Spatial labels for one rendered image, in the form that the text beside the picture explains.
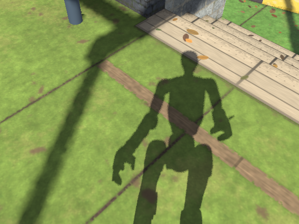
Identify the stairs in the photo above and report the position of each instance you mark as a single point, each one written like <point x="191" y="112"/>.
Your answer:
<point x="256" y="45"/>

